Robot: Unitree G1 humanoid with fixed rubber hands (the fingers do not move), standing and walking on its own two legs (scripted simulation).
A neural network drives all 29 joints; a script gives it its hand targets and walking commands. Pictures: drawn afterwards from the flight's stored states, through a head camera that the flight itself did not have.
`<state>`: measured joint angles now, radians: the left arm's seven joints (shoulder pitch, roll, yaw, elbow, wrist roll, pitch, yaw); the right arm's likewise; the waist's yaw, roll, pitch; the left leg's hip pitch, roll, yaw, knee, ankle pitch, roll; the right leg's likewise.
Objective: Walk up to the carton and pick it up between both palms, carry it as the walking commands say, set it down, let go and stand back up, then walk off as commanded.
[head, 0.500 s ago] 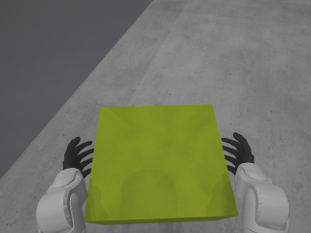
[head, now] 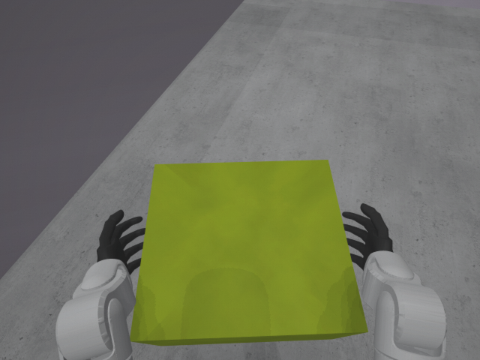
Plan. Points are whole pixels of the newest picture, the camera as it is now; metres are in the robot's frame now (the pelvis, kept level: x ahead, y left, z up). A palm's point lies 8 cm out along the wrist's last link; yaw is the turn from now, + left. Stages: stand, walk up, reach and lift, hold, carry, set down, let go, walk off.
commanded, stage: carry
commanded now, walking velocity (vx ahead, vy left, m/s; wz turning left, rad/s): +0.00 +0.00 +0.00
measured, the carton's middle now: (244, 252) +0.30 +0.00 +0.01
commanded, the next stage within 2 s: none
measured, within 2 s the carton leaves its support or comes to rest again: neither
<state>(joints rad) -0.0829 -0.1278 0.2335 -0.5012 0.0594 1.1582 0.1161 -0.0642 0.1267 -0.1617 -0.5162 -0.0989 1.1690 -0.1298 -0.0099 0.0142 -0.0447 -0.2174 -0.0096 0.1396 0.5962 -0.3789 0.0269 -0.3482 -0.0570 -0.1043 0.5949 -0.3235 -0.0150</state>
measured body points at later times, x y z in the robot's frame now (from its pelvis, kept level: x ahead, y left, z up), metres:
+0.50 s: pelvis -0.04 +0.00 -0.01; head -0.06 +0.00 +0.44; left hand +0.22 +0.20 +0.07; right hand +0.22 -0.18 +0.06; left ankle -0.11 +0.08 -0.73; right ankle -0.02 -0.11 -0.73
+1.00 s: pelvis -0.07 -0.07 -0.01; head -0.07 -0.09 +0.44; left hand +0.19 +0.11 +0.07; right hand +0.18 -0.27 +0.06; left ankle -0.11 +0.06 -0.71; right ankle -0.07 -0.15 -0.73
